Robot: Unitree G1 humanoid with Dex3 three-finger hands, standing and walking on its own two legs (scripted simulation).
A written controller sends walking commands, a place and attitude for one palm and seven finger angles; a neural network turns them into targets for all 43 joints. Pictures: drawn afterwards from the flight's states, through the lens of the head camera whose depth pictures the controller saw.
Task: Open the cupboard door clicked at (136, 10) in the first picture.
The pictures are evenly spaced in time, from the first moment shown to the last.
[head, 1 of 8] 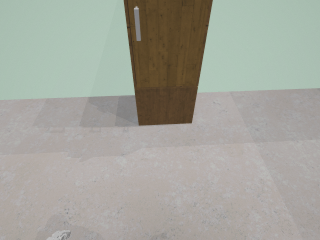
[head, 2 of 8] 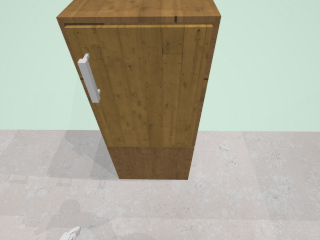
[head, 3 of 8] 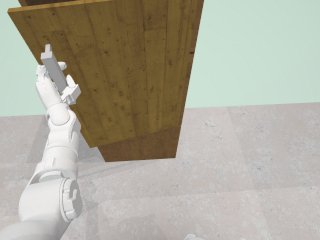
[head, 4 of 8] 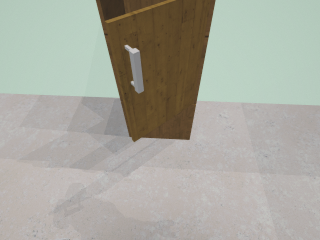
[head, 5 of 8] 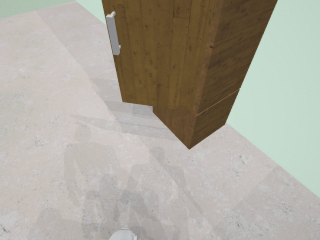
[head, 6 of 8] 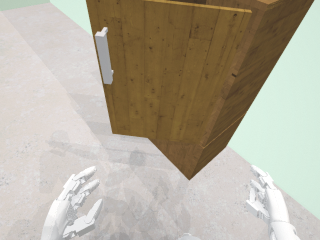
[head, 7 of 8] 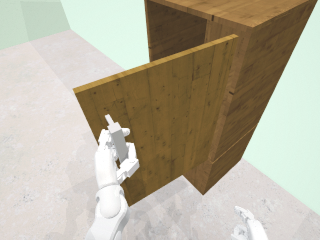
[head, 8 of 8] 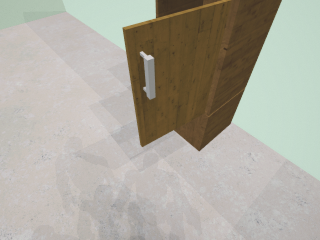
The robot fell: no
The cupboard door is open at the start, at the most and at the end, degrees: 0 82 82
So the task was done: yes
